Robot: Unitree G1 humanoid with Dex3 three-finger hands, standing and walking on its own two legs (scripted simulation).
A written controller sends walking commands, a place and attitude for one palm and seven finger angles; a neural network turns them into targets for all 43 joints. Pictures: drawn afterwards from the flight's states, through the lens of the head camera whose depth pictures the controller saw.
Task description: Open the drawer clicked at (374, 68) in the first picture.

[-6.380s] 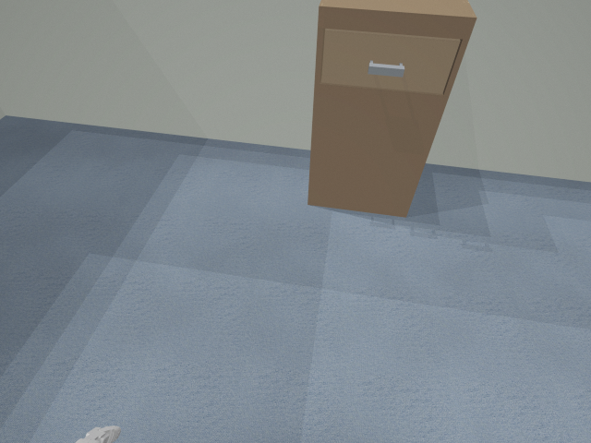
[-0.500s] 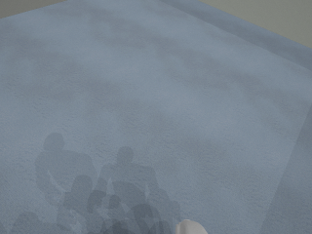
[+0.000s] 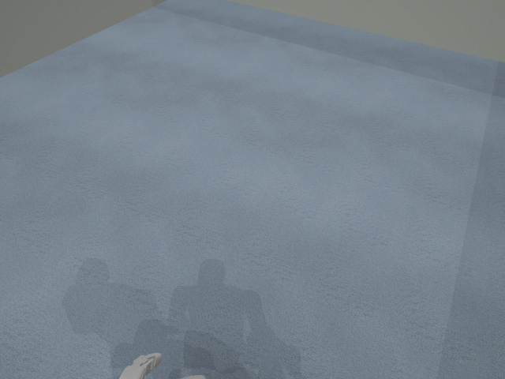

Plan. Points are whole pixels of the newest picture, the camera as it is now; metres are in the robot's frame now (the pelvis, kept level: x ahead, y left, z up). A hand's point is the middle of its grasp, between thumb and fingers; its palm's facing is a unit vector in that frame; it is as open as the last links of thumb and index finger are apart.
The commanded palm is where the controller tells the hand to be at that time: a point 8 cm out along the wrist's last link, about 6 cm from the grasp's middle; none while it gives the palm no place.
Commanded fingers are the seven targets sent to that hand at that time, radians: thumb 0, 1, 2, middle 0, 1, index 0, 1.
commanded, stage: turn to face it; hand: left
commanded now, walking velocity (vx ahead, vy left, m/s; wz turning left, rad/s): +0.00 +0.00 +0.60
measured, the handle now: out of the picture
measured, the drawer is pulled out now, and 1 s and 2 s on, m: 0.00 0.00 0.00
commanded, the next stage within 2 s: none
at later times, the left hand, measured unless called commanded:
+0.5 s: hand out of the picture +0.06 +0.23 -0.15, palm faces +0.29 -0.91 -0.28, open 7.4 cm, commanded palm none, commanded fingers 0.00 0.90 0.90 -0.20 -0.30 -0.20 -0.30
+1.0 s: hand out of the picture -0.09 +0.13 -0.16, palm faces +0.61 -0.75 -0.26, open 7.4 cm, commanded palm none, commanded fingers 0.00 0.90 0.90 -0.20 -0.30 -0.20 -0.30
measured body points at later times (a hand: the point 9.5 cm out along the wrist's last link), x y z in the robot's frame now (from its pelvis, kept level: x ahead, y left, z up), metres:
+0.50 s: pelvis +0.01 -0.01 +0.00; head +0.05 +0.00 +0.45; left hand +0.04 +0.28 -0.13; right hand +0.14 -0.24 -0.14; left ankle +0.03 +0.12 -0.73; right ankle +0.05 -0.16 -0.70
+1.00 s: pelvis +0.00 -0.05 +0.00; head +0.03 -0.03 +0.45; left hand -0.13 +0.17 -0.14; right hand +0.24 -0.21 -0.14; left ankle -0.08 +0.04 -0.71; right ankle +0.06 -0.15 -0.73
